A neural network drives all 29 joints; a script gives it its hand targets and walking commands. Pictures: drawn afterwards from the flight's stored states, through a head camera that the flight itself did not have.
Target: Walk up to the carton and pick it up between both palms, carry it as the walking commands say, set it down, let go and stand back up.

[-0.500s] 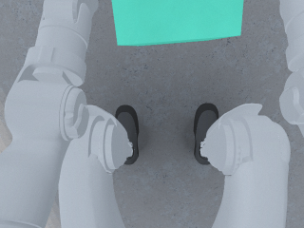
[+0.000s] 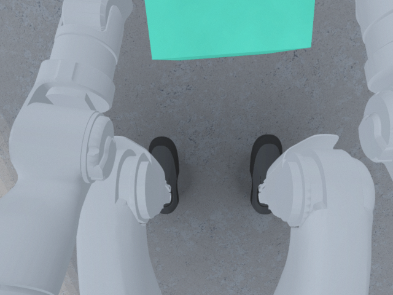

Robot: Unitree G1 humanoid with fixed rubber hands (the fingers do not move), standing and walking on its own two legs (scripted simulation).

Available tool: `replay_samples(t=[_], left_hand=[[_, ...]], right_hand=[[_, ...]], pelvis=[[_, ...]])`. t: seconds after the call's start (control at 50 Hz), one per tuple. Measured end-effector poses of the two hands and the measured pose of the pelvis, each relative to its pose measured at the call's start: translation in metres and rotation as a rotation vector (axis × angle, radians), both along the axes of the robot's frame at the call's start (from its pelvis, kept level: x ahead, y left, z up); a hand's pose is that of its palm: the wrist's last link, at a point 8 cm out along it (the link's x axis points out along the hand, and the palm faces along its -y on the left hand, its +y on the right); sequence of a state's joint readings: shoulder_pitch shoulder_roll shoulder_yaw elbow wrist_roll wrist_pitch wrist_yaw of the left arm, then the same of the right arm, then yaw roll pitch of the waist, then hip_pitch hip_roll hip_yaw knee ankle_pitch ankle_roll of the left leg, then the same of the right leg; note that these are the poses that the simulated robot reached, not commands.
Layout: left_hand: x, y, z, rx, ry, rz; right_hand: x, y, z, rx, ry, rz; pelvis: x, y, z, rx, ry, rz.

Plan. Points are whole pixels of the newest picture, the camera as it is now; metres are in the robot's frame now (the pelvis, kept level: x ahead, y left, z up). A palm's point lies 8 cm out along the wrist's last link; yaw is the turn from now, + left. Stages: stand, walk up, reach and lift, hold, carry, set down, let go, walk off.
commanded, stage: reach and lift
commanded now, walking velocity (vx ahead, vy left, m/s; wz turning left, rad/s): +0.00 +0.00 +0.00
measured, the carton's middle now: out of the picture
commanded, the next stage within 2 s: none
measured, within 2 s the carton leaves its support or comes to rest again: leaves its support in 1.06 s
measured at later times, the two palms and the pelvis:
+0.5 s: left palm out of the picture +0.57 +0.12 -0.17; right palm out of the picture +0.58 -0.16 -0.17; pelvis +0.00 +0.00 +0.00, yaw +0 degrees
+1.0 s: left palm out of the picture +0.57 +0.12 -0.17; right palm out of the picture +0.58 -0.16 -0.17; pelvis +0.00 +0.00 -0.01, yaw +0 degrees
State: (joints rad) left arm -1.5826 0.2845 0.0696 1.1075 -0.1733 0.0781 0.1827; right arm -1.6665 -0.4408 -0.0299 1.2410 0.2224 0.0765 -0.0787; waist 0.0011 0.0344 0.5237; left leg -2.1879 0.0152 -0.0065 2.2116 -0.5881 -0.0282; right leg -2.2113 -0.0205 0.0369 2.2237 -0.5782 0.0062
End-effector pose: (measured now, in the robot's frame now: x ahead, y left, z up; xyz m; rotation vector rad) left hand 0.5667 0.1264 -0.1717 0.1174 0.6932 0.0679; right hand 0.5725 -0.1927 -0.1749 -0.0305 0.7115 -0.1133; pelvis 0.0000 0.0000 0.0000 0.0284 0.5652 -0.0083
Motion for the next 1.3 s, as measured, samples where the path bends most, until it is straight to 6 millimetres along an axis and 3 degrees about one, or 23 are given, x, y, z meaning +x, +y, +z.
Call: replay_samples(t=[0.14, 0.52, 1.0, 1.3], left_hand=[[0.0, -0.006, 0.001, -0.004, -0.002, -0.003], [-0.001, -0.004, -0.002, -0.095, 0.028, 0.035], [0.002, -0.008, 0.004, -0.046, 0.06, 0.037], [-0.006, -0.017, 0.049, -0.052, 0.028, 0.097]], right_hand=[[0.002, 0.029, -0.001, 0.059, -0.003, 0.043], [0.004, 0.029, 0.0, 0.029, -0.002, 0.072], [0.005, 0.029, 0.002, 0.026, 0.012, 0.048], [0.002, 0.026, 0.05, -0.016, -0.018, 0.038]], pelvis=[[0.0, -0.001, 0.0, 0.003, 0.0, 0.001], [0.001, 0.001, -0.003, -0.003, -0.007, 0.002], [0.001, 0.001, -0.006, -0.001, -0.015, 0.003], [-0.007, -0.005, 0.008, 0.03, -0.075, -0.017]])
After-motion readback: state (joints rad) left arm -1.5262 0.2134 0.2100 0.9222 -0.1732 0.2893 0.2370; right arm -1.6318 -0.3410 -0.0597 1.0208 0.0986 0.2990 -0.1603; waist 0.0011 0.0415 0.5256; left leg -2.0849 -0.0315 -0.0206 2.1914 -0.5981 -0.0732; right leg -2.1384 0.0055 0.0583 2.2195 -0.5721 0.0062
